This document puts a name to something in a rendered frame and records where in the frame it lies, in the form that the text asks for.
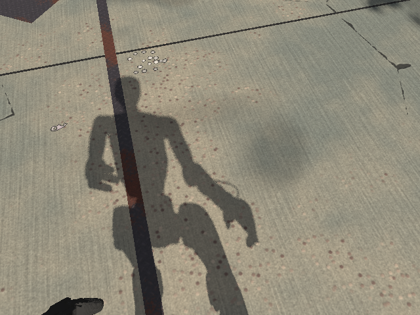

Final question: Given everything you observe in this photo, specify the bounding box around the robot left hand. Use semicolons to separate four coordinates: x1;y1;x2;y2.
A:
42;297;104;315

